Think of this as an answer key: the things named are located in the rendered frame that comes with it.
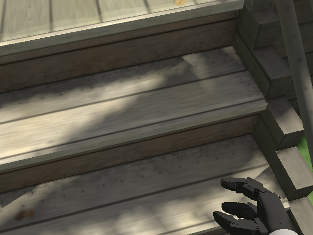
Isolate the right robot hand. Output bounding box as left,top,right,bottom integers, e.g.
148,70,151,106
213,177,293,235

